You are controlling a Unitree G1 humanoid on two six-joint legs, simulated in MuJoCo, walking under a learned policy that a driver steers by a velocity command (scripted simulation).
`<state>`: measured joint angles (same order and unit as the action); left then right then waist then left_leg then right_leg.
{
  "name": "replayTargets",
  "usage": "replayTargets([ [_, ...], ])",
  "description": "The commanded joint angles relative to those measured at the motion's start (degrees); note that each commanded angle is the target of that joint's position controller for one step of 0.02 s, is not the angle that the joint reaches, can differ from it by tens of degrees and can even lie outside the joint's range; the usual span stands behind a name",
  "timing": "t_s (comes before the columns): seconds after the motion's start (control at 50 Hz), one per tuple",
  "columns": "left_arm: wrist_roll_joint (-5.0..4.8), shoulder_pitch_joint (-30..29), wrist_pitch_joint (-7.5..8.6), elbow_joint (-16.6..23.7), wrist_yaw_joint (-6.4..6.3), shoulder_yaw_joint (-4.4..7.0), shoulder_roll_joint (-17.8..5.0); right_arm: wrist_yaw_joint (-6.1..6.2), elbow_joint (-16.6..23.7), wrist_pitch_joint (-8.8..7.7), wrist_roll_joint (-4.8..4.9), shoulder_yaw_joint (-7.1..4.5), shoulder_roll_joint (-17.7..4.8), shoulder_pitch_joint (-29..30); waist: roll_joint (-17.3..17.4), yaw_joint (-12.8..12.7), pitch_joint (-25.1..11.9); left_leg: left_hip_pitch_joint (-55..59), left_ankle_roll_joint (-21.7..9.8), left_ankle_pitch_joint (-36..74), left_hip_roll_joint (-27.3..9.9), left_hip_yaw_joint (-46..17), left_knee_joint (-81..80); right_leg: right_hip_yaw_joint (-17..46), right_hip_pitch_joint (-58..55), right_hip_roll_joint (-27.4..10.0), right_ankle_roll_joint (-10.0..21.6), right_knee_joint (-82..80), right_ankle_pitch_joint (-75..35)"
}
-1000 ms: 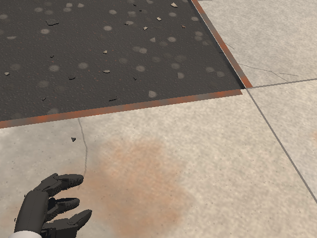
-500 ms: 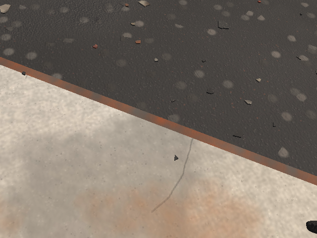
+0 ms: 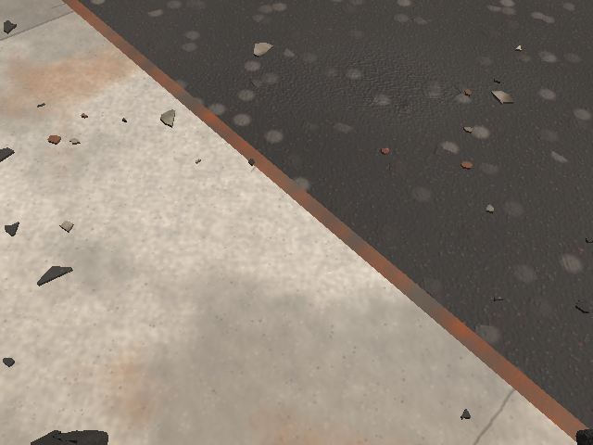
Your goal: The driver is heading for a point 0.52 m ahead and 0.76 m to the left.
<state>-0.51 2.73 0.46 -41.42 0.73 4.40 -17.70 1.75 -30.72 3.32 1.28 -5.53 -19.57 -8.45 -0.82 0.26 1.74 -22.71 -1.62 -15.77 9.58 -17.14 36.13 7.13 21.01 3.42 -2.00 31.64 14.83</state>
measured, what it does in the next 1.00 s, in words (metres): walks ahead, turning left: left foot, then right foot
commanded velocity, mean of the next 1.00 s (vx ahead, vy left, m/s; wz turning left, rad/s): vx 0.82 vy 0.00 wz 0.74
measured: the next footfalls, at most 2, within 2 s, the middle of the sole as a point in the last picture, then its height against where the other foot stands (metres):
left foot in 0.52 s outside the picture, level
right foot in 1.00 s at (88, 299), level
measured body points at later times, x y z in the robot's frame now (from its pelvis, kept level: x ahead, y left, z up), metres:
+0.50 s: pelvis +0.20 +0.12 -0.03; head +0.21 +0.15 +0.42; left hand +0.03 +0.37 -0.16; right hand +0.51 +0.02 -0.08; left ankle +0.26 +0.29 -0.71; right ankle +0.04 -0.14 -0.72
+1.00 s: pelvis +0.55 +0.42 -0.03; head +0.57 +0.46 +0.42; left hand +0.60 +0.76 -0.08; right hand +0.71 +0.19 -0.15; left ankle +0.28 +0.28 -0.72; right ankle +0.76 +0.50 -0.73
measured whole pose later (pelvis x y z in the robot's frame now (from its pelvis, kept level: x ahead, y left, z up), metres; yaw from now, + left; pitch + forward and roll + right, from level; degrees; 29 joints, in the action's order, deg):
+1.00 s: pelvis +0.55 +0.42 -0.03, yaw +44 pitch +3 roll -1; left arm -2.1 -2.0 6.6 -33.9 3.0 0.4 -14.8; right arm 1.1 -49.0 -3.8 -1.1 -1.9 -15.0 -28.6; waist -0.9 3.7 2.1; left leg 16.9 -6.3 -29.7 3.6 -6.4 15.7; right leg -4.6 35.8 1.8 3.4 27.2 -6.2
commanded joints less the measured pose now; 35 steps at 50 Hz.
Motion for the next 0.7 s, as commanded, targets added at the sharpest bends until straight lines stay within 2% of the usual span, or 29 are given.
replayTargets([
  [0.02, 0.37, 12.6, 0.42, 1.3, -0.58, 3.51, -11.7, -0.14, 4.8, -0.95, 0.21, -0.21, -2.2, -0.6, -9.1, -4.0, -10.2, -21.6, -2.6, -24.0, 0.5, 2.8, 15.2, 22.2, -26.6, -20.3, 8.5, -16.7, 24.8],
  [0.04, 2.16, 9.5, 1.77, 2.0, -0.4, 3.84, -13.7, -0.59, 7.1, -2.44, 0.58, -0.33, -4.6, 0.4, -16.3, -1.6, -4.0, -29.4, -1.6, -14.7, -5.6, 4.6, 23.9, 37.0, -20.8, -27.4, 13.7, -22.9, 36.1],
  [0.06, 1.51, 5.1, 2.52, 3.8, -1.15, 3.19, -10.6, -0.77, 6.2, -2.93, -0.13, -1.12, -8.6, 1.8, -13.2, -1.2, -0.7, -30.0, -0.4, -9.1, -9.7, 7.3, 28.3, 31.3, -17.6, -25.9, 12.8, -22.7, 34.9],
  [0.08, 0.47, 4.0, 2.62, 4.2, -2.03, 2.71, -8.7, -0.86, 4.6, -3.04, -0.67, -1.75, -9.8, 0.7, -10.2, -1.1, -0.4, -29.2, 1.0, -5.3, -10.8, 9.0, 31.3, 24.3, -17.1, -22.8, 10.5, -22.3, 30.4],
  [0.1, -0.19, 4.8, 2.56, 4.4, -2.59, 2.35, -8.0, -0.89, 3.7, -3.06, -0.98, -1.72, -9.0, -0.6, -7.7, -1.1, -1.5, -28.6, 1.8, -3.5, -11.5, 10.5, 34.9, 19.4, -18.0, -20.7, 8.6, -21.7, 27.0],
  [0.12, -0.38, 6.6, 2.74, 3.9, -2.8, 2.03, -7.7, -1.19, 3.9, -3.12, -0.92, -1.28, -7.6, -0.1, -6.5, -1.9, -0.4, -29.6, 2.2, -1.6, -12.4, 11.8, 37.7, 15.0, -17.7, -19.7, 8.0, -21.9, 24.1],
  [0.18, 0.66, 12.3, 3.6, 2.7, -2.37, 1.83, -7.8, -1.44, 4.8, -3.44, 0.08, 0.02, -4.2, 1.2, -4.7, -3.6, 0.7, -32.3, 2.8, 2.6, -14.6, 13.7, 41.5, 6.1, -18.0, -18.3, 7.5, -22.4, 19.2],
  [0.28, 1.86, 16.4, 4.08, 1.1, -1.87, 1.71, -8.5, -2.01, 5.5, -3.57, 1.02, 0.83, -2.8, 3.1, -6.0, -4.6, 3.6, -35.9, 4.7, 7.6, -17.2, 13.1, 37.8, -2.9, -21.0, -20.5, 9.1, -24.3, 11.6],
  [0.34, 1.88, 18.2, 3.76, -0.1, -1.74, 1.94, -9.3, -3.1, 5.9, -3.7, 1.12, 1.58, -1.5, 5.7, -5.1, -5.1, 6.3, -36.3, 3.5, 8.8, -18.6, 14.9, 31.7, -8.9, -23.4, -21.7, 8.8, -25.3, 6.7],
  [0.42, 0.92, 19.1, 2.9, -1.8, -1.29, 2.46, -10.6, -5.07, 6.2, -4.27, 1.41, 2.75, 0.3, 9.7, -3.4, -5.3, 9.8, -32.1, -0.5, 6.8, -19.2, 19.8, 20.7, -17.5, -27.0, -22.0, 7.4, -26.5, -1.5],
  [0.44, 0.79, 17.8, 2.57, -1.8, -1.12, 2.58, -11.2, -5.41, 5.9, -4.38, 1.51, 2.79, 0.2, 9.2, -3.2, -4.2, 9.7, -27.5, -2.0, 4.9, -18.0, 22.0, 17.4, -20.5, -26.3, -21.1, 6.7, -25.3, -9.5],
  [0.46, 0.67, 16.3, 2.29, -1.5, -1.01, 2.89, -12.8, -5.48, 5.4, -4.43, 1.51, 2.4, -0.7, 7.6, -4.4, -2.2, 8.0, -20.0, -3.6, 2.4, -15.3, 25.4, 15.0, -23.1, -25.2, -20.3, 6.4, -22.1, -27.4],
  [0.48, 0.48, 16.2, 1.99, -1.6, -1.05, 3.32, -14.7, -5.25, 4.3, -4.46, 1.76, 1.35, -2.6, 3.8, -6.9, 0.6, 4.4, -11.2, -4.7, -0.4, -11.2, 28.6, 15.4, -24.2, -25.0, -20.5, 6.5, -15.3, -50.0],
  [0.5, 0.43, 15.5, 1.56, -1.7, -1.02, 3.65, -16.3, -4.94, 2.2, -4.51, 2.45, -0.65, -6.2, -5.4, -8.5, 6.1, -1.8, 1.9, -6.4, -3.2, -6.6, 30.4, 14.8, -25.0, -23.5, -20.8, 6.4, -2.3, -66.6],
  [0.52, -0.12, 13.6, 1.89, -0.6, -1.22, 3.36, -15.8, -4.44, -2.2, -4.1, 2.7, -3.78, -11.5, -20.2, -6.5, 14.0, -9.5, 24.7, -9.6, 1.5, -3.4, 28.6, 8.7, -25.0, -13.6, -19.4, 4.8, 15.5, -67.2],
  [0.54, 1.52, 16.1, 3.16, 0.6, -1.44, 0.61, -6.4, -3.59, -6.0, -3.28, 3.2, -5.02, -15.4, -25.0, 6.5, 11.2, -7.8, 40.3, -11.5, -0.1, -9.3, 12.6, 5.2, -21.5, 7.6, -13.4, 1.1, 37.2, -9.4],
  [0.56, 0.77, 17.9, 6.2, 6.5, -1.26, -1.74, -0.8, -3.62, -3.3, -4.55, 2.34, -4.8, -19.9, -21.4, 23.5, 3.8, -20.1, 49.7, -23.3, -26.7, -22.0, -28.3, -13.2, -8.8, 24.4, -2.1, 0.0, 56.6, 17.8],
  [0.58, -1.86, 9.3, 8.44, 7.5, -1.47, -0.41, -9.1, -4.35, -2.5, -6.33, 1.19, -2.68, -12.5, -22.7, 9.7, 8.9, -22.0, 48.9, -19.4, -30.3, -25.4, -34.2, -22.2, 0.4, 27.5, -5.1, 2.4, 56.8, 10.3],
  [0.6, -3.78, 5.7, 9.27, 8.4, -1.69, -0.21, -9.1, -4.46, -4.9, -7.6, 0.23, -2.16, -10.6, -23.4, 6.7, 7.9, -12.5, 41.9, -17.8, -24.4, -26.1, -31.1, -24.0, -1.2, 30.9, -5.8, 3.5, 55.0, 6.1],
  [0.62, -2.51, 5.7, 9.51, 7.7, -2.07, -1.12, -6.8, -4.48, -5.2, -8.57, -0.3, -1.53, -9.7, -20.2, 1.3, 4.9, -7.9, 32.2, -16.7, -17.2, -25.1, -24.6, -22.6, -0.9, 28.1, -8.8, 4.0, 51.4, 3.8],
  [0.64, -0.99, 7.1, 8.91, 6.5, -2.01, -1.17, -5.7, -4.4, -4.8, -8.87, -0.89, -0.54, -6.7, -14.6, -1.1, 1.5, -5.2, 23.3, -15.2, -11.8, -21.9, -16.2, -20.4, -0.6, 23.1, -11.4, 4.2, 47.2, 0.4],
  [0.66, -1.26, 11.1, 7.79, 5.4, -1.25, -1.15, -5.1, -4.25, -4.0, -9.09, -1.95, 0.32, -4.8, -11.1, 3.1, -1.7, -3.9, 16.7, -15.1, -9.8, -19.8, -11.3, -20.0, 0.0, 19.5, -12.8, 4.2, 45.8, -2.3],
  [0.68, -1.07, 12.2, 6.73, 4.5, -0.74, -1.1, -5.1, -4.03, -4.1, -9.16, -1.73, 0.82, -2.9, -9.5, 4.4, -2.4, -2.0, 13.5, -14.9, -6.3, -18.3, -7.4, -21.5, -1.1, 18.8, -13.7, 3.8, 43.7, -3.1],
  [0.7, -0.51, 11.8, 5.85, 4.1, -0.38, -1.05, -5.0, -3.63, -4.7, -9.28, -1.18, 1.32, -1.8, -9.7, 4.2, -2.5, -0.3, 11.0, -14.5, -1.4, -17.3, -3.6, -22.6, -2.2, 18.5, -14.2, 3.1, 41.2, -4.0],
])
Keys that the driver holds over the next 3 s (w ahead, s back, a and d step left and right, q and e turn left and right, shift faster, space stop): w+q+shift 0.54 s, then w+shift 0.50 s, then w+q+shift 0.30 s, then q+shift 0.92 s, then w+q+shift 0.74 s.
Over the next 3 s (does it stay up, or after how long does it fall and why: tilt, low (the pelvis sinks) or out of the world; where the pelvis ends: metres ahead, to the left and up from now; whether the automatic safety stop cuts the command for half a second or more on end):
stays up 0.82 1.29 0.00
